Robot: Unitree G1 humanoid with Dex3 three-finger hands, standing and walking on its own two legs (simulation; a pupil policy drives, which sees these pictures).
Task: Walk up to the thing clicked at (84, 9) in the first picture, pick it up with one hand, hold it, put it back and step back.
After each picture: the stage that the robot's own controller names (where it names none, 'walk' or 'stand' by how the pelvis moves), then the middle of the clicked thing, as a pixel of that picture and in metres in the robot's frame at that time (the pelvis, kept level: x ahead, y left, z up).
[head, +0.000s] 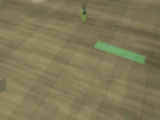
stand; (83, 12) +2.05 -0.02 -0.66
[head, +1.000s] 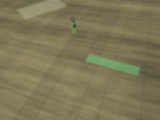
walk; (73, 25) +1.90 +0.24 -0.64
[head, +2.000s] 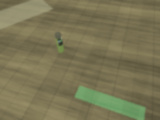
walk; (59, 42) +1.30 +0.34 -0.65
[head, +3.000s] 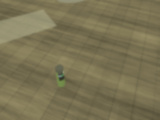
walk; (60, 76) +0.86 +0.23 -0.63
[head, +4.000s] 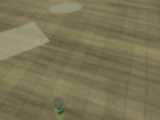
walk; (59, 109) +0.56 +0.15 -0.64
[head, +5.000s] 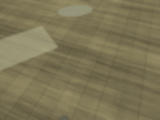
stand; out of the picture +0.42 +0.13 -0.65
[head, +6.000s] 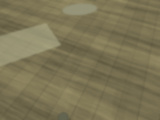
stand; out of the picture +0.44 +0.13 -0.65
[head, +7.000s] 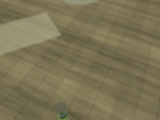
walk; (62, 113) +0.46 +0.14 -0.63
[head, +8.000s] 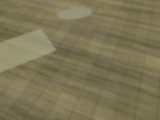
stand; out of the picture +0.42 +0.18 -0.66
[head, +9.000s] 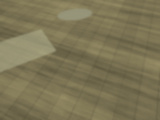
stand; out of the picture +0.41 +0.17 -0.66
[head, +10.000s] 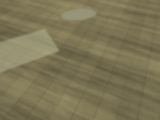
stand; out of the picture +0.40 +0.16 -0.66
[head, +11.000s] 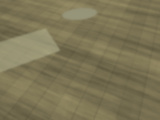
stand; out of the picture +0.40 +0.16 -0.66
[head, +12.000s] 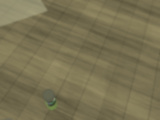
go down; (50, 100) +0.44 +0.16 -0.55
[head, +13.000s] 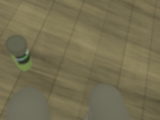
go down; (21, 55) +0.48 +0.23 -0.26
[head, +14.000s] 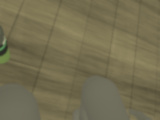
close in; out of the picture +0.46 +0.25 -0.21
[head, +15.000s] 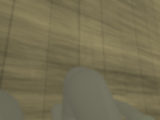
close; out of the picture +0.45 +0.29 -0.16
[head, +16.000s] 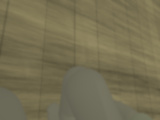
lift; out of the picture +0.42 +0.29 -0.16
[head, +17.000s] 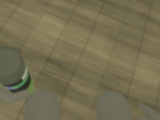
lift; (16, 79) +0.33 +0.22 -0.01
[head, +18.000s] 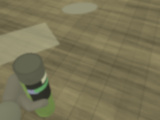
hold; (38, 90) +0.31 +0.15 +0.08
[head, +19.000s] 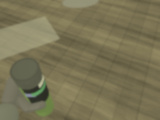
hold; (36, 91) +0.31 +0.16 +0.05
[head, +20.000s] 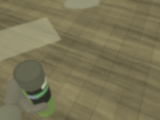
crouch; (39, 93) +0.31 +0.15 +0.05
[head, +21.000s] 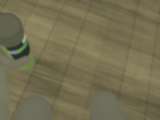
crouch; (17, 47) +0.45 +0.19 -0.03
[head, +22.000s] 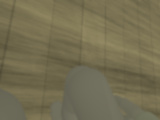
lower; out of the picture +0.42 +0.30 -0.17
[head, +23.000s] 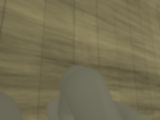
lower; out of the picture +0.43 +0.31 -0.17
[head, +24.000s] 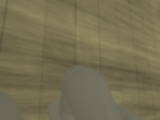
lower; out of the picture +0.44 +0.31 -0.16
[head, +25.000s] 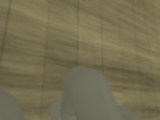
lower; out of the picture +0.43 +0.31 -0.16
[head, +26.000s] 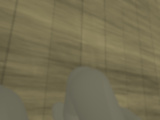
loosen; out of the picture +0.42 +0.28 -0.16
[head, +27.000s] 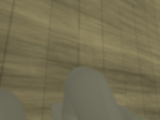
withdraw; out of the picture +0.43 +0.29 -0.17
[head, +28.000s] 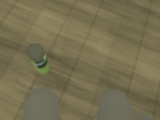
walk; (39, 60) +0.48 +0.22 -0.31
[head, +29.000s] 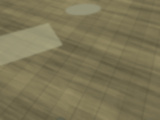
stand; out of the picture +0.40 +0.14 -0.59
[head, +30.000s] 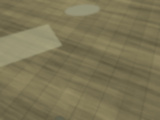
stand; out of the picture +0.42 +0.16 -0.60
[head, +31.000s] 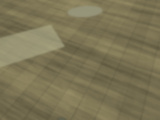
stand; out of the picture +0.41 +0.15 -0.63
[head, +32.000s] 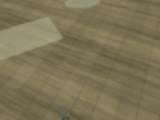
walk; (64, 117) +0.45 +0.14 -0.64
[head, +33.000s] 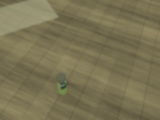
walk; (62, 84) +0.65 +0.14 -0.64
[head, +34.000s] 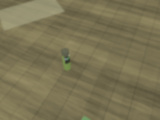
walk; (66, 59) +0.97 +0.20 -0.63
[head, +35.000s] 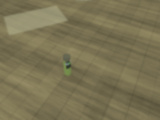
stand; (67, 65) +1.03 +0.15 -0.65
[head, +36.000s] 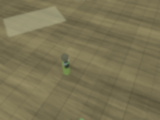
stand; (65, 64) +1.04 +0.18 -0.66
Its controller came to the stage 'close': yes
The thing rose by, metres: 0.70
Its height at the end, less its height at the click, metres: +0.00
